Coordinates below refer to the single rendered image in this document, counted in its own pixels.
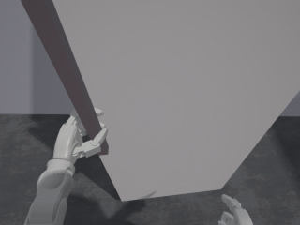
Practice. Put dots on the robot right hand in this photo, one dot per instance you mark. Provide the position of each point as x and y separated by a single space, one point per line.
240 216

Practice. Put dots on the robot left hand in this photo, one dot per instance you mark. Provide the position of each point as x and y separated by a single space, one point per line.
71 134

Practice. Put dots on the robot left forearm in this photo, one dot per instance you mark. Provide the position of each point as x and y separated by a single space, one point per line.
53 187

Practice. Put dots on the handle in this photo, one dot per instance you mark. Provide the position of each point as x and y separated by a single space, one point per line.
44 17

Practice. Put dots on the fridge door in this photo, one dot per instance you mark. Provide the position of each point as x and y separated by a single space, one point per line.
187 87

